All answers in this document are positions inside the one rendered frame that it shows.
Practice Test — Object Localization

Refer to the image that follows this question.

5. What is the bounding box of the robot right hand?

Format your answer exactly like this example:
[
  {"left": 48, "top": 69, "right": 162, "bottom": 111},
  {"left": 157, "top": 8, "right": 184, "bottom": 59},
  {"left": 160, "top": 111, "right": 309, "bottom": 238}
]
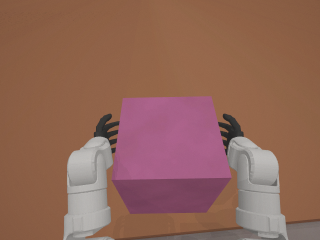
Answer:
[{"left": 218, "top": 113, "right": 244, "bottom": 155}]

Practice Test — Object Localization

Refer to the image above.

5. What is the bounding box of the robot left hand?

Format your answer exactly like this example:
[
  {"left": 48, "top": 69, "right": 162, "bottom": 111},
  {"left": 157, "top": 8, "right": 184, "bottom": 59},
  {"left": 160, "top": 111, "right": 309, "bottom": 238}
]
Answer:
[{"left": 94, "top": 113, "right": 120, "bottom": 153}]

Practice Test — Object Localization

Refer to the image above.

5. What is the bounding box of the robot right forearm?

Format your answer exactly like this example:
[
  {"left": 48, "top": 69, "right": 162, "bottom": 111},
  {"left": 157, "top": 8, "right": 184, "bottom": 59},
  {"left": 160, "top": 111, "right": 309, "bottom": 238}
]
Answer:
[{"left": 227, "top": 136, "right": 288, "bottom": 240}]

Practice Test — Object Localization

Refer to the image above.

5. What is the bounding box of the robot left forearm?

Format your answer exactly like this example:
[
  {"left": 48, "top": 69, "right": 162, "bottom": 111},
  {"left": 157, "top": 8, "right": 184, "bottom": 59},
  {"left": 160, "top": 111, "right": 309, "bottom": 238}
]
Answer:
[{"left": 63, "top": 136, "right": 113, "bottom": 240}]

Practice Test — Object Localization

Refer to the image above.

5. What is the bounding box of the carton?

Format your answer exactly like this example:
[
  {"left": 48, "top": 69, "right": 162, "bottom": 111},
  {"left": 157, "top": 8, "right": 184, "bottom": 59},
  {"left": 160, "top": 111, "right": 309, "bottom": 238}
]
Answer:
[{"left": 111, "top": 96, "right": 232, "bottom": 214}]

